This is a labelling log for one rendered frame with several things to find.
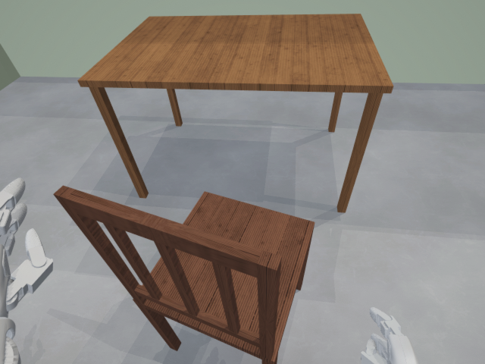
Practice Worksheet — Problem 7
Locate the robot right hand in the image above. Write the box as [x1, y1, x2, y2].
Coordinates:
[361, 307, 419, 364]

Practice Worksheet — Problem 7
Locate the table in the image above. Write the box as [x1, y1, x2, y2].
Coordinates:
[78, 14, 394, 213]

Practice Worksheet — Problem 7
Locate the chair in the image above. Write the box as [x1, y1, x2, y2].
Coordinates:
[54, 186, 314, 364]

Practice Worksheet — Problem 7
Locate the robot left hand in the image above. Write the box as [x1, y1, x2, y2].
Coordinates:
[0, 178, 53, 318]

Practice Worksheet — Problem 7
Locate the left robot forearm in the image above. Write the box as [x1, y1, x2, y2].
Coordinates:
[0, 317, 21, 364]

